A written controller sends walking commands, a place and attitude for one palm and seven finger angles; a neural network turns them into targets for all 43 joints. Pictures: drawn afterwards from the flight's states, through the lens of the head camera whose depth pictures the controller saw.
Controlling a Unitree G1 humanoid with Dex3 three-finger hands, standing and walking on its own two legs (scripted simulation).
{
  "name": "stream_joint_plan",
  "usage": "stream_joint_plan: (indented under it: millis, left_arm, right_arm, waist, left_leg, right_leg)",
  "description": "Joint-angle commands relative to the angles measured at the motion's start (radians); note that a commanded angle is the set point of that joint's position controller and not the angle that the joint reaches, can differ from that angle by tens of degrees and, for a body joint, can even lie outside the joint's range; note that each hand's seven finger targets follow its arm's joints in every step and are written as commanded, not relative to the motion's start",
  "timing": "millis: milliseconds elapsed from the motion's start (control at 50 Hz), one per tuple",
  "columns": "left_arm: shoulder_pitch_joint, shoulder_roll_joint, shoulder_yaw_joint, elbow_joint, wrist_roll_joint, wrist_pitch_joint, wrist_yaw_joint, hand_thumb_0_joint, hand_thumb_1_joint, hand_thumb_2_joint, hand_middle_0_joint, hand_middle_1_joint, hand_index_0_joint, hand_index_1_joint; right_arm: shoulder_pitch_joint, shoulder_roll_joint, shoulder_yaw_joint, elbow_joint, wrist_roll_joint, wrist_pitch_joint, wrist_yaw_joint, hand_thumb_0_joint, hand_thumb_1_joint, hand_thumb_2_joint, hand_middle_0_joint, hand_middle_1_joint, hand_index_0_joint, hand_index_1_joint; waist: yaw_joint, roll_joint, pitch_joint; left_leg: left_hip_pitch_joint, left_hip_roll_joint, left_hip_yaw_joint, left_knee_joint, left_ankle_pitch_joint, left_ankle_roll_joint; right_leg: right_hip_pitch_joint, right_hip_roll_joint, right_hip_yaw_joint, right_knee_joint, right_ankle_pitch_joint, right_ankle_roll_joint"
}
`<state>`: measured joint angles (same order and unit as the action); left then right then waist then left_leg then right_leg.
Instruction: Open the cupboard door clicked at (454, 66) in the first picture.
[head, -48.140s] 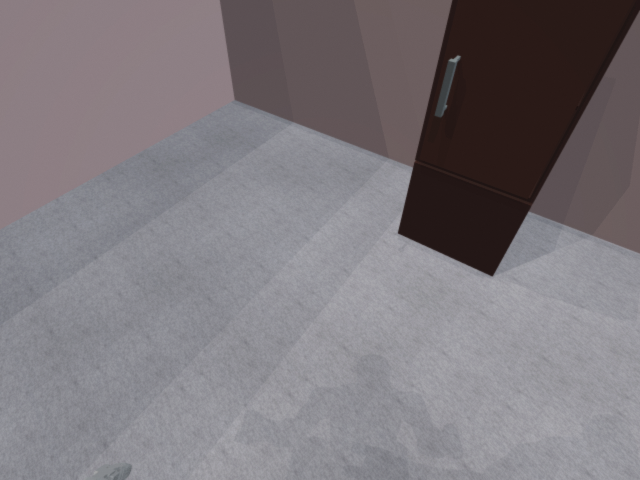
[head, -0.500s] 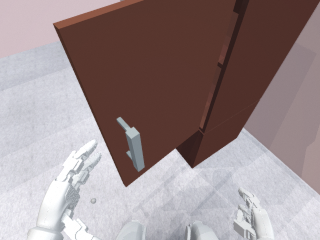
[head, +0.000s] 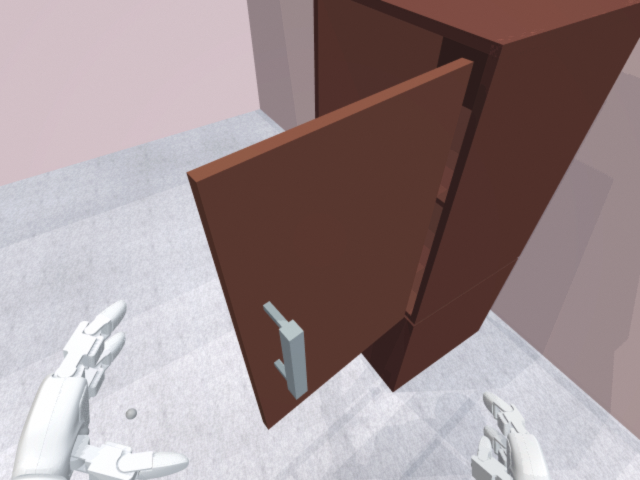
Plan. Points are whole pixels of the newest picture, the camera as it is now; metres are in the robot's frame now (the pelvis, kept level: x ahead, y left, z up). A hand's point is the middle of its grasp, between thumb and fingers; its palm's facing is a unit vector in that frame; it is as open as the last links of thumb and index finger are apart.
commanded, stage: draw the hand back to the body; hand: left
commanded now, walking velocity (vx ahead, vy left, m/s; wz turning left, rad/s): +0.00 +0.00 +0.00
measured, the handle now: (285, 352) +0.30 +0.08 -0.01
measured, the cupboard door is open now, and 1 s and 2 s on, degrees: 97 97 97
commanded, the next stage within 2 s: step back with the hand held close in 0.90 s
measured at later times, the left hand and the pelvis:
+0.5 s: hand (43, 323) +0.20 +0.26 +0.19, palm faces +0.42 -0.81 -0.41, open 9.3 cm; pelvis +0.01 +0.01 +0.04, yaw -1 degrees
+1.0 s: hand (51, 325) +0.19 +0.24 +0.20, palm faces +0.44 -0.80 -0.41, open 7.4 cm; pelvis +0.00 -0.02 +0.04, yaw -1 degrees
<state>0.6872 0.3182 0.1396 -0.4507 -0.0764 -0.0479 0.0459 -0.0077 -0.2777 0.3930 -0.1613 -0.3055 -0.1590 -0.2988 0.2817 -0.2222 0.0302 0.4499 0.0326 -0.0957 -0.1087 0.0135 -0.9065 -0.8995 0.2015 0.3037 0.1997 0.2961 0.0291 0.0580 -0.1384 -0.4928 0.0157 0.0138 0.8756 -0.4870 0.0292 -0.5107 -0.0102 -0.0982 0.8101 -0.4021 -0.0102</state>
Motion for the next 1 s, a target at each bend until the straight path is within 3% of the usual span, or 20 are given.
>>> stream_joint_plan:
  millis: [0, 60, 140, 200, 260, 440, 500, 560, 640, 720, 740, 780, 860, 980]
  left_arm:
    - [-0.055, 0.122, 0.090, -0.209, 0.035, -0.027, 0.090, 0.000, 0.025, 0.525, -0.169, -0.300, -0.169, -0.300]
    - [-0.113, 0.147, 0.115, -0.230, 0.046, -0.029, 0.109, 0.000, 0.130, 0.570, -0.173, -0.300, -0.173, -0.300]
    - [-0.140, 0.165, 0.154, -0.227, 0.049, -0.033, 0.117, 0.000, 0.270, 0.630, -0.178, -0.300, -0.178, -0.300]
    - [-0.157, 0.152, 0.163, -0.222, 0.046, -0.034, 0.111, 0.000, 0.375, 0.675, -0.181, -0.300, -0.181, -0.300]
    - [-0.189, 0.155, 0.187, -0.188, 0.041, -0.035, 0.105, 0.000, 0.480, 0.720, -0.185, -0.300, -0.185, -0.300]
    - [-0.285, 0.231, 0.317, -0.216, 0.029, -0.069, 0.101, 0.000, 0.795, 0.855, -0.196, -0.300, -0.196, -0.300]
    - [-0.317, 0.239, 0.345, -0.211, 0.020, -0.076, 0.100, 0.000, 0.900, 0.900, -0.200, -0.300, -0.200, -0.300]
    - [-0.252, 0.158, 0.284, -0.104, 0.013, -0.064, 0.081, 0.000, 0.900, 0.900, -0.200, -0.300, -0.200, -0.300]
    - [-0.285, 0.173, 0.283, -0.114, 0.017, -0.071, 0.075, 0.000, 0.900, 0.900, -0.200, -0.300, -0.200, -0.300]
    - [-0.317, 0.221, 0.313, -0.205, 0.024, -0.090, 0.086, 0.000, 0.900, 0.900, -0.200, -0.300, -0.200, -0.300]
    - [-0.324, 0.244, 0.331, -0.213, 0.026, -0.090, 0.090, 0.000, 0.900, 0.900, -0.200, -0.300, -0.200, -0.300]
    - [-0.311, 0.235, 0.327, -0.204, 0.026, -0.090, 0.092, 0.000, 0.900, 0.900, -0.200, -0.300, -0.200, -0.300]
    - [-0.319, 0.219, 0.316, -0.174, 0.025, -0.091, 0.090, 0.000, 0.900, 0.900, -0.200, -0.300, -0.200, -0.300]
    - [-0.299, 0.191, 0.299, -0.117, 0.019, -0.092, 0.077, 0.000, 0.900, 0.900, -0.200, -0.300, -0.200, -0.300]
  right_arm:
    - [-0.096, -0.101, -0.026, -0.138, -0.013, -0.057, -0.016, 0.000, -0.900, -0.900, 0.200, 0.300, 0.200, 0.300]
    - [-0.106, -0.105, -0.016, -0.115, -0.016, -0.075, -0.018, 0.000, -0.900, -0.900, 0.200, 0.300, 0.200, 0.300]
    - [-0.122, -0.107, -0.012, -0.082, -0.019, -0.092, -0.010, 0.000, -0.900, -0.900, 0.200, 0.300, 0.200, 0.300]
    - [-0.132, -0.104, -0.009, -0.059, -0.023, -0.102, 0.002, 0.000, -0.900, -0.900, 0.200, 0.300, 0.200, 0.300]
    - [-0.155, -0.109, -0.012, -0.041, -0.025, -0.100, 0.011, 0.000, -0.900, -0.900, 0.200, 0.300, 0.200, 0.300]
    - [-0.189, -0.112, -0.021, -0.002, -0.035, -0.103, 0.027, 0.000, -0.900, -0.900, 0.200, 0.300, 0.200, 0.300]
    - [-0.194, -0.111, -0.026, 0.007, -0.035, -0.099, 0.031, 0.000, -0.900, -0.900, 0.200, 0.300, 0.200, 0.300]
    - [-0.197, -0.112, -0.034, 0.016, -0.030, -0.081, 0.037, 0.000, -0.900, -0.900, 0.200, 0.300, 0.200, 0.300]
    - [-0.207, -0.121, -0.043, 0.017, -0.030, -0.067, 0.037, 0.000, -0.900, -0.900, 0.200, 0.300, 0.200, 0.300]
    - [-0.214, -0.113, -0.043, 0.016, -0.037, -0.082, 0.032, 0.000, -0.900, -0.900, 0.200, 0.300, 0.200, 0.300]
    - [-0.220, -0.115, -0.041, 0.020, -0.039, -0.088, 0.029, 0.000, -0.900, -0.900, 0.200, 0.300, 0.200, 0.300]
    - [-0.222, -0.107, -0.040, 0.024, -0.038, -0.094, 0.027, 0.000, -0.900, -0.900, 0.200, 0.300, 0.200, 0.300]
    - [-0.223, -0.106, -0.041, 0.036, -0.037, -0.102, 0.026, 0.000, -0.900, -0.900, 0.200, 0.300, 0.200, 0.300]
    - [-0.224, -0.108, -0.049, 0.045, -0.035, -0.094, 0.031, 0.000, -0.900, -0.900, 0.200, 0.300, 0.200, 0.300]
  waist:
    - [0.001, -0.044, 0.006]
    - [0.009, 0.023, 0.015]
    - [0.023, -0.003, 0.019]
    - [0.025, 0.016, 0.044]
    - [0.027, -0.001, 0.098]
    - [0.047, 0.072, 0.075]
    - [0.045, 0.034, 0.081]
    - [0.037, -0.026, 0.151]
    - [0.039, -0.007, 0.135]
    - [0.046, 0.025, 0.052]
    - [0.049, 0.051, 0.054]
    - [0.048, 0.023, 0.073]
    - [0.041, 0.032, 0.137]
    - [0.041, -0.033, 0.148]
  left_leg:
    - [0.072, 0.010, -0.040, -0.236, 0.315, -0.006]
    - [0.137, 0.011, -0.048, -0.292, 0.357, -0.012]
    - [0.203, 0.021, -0.061, -0.350, 0.453, -0.023]
    - [0.246, 0.026, -0.061, -0.389, 0.524, -0.035]
    - [0.258, 0.028, -0.053, -0.430, 0.504, -0.036]
    - [0.341, 0.027, -0.036, -0.493, 0.568, -0.042]
    - [0.351, 0.023, -0.028, -0.507, 0.541, -0.035]
    - [0.346, 0.026, -0.014, -0.522, 0.491, -0.023]
    - [0.357, 0.019, -0.005, -0.527, 0.445, -0.012]
    - [0.392, 0.007, -0.005, -0.521, 0.466, -0.008]
    - [0.389, 0.005, -0.002, -0.518, 0.464, -0.009]
    - [0.389, 0.004, -0.003, -0.521, 0.454, -0.008]
    - [0.383, 0.003, 0.004, -0.525, 0.427, -0.009]
    - [0.392, 0.007, 0.010, -0.530, 0.423, -0.001]
  right_leg:
    - [0.166, -0.006, 0.041, -0.193, 0.201, -0.010]
    - [0.212, -0.011, 0.042, -0.225, 0.214, -0.014]
    - [0.285, -0.008, 0.034, -0.266, 0.257, -0.014]
    - [0.323, -0.007, 0.032, -0.297, 0.293, -0.012]
    - [0.353, -0.002, 0.034, -0.337, 0.297, -0.014]
    - [0.455, 0.000, 0.049, -0.402, 0.366, -0.021]
    - [0.464, 0.002, 0.051, -0.420, 0.371, -0.018]
    - [0.440, 0.003, 0.051, -0.447, 0.351, -0.013]
    - [0.452, 0.001, 0.063, -0.466, 0.333, -0.012]
    - [0.488, 0.000, 0.073, -0.463, 0.364, -0.014]
    - [0.494, -0.004, 0.076, -0.466, 0.370, -0.016]
    - [0.482, -0.001, 0.076, -0.473, 0.361, -0.014]
    - [0.450, -0.001, 0.082, -0.499, 0.337, -0.013]
    - [0.444, 0.002, 0.083, -0.511, 0.327, -0.005]
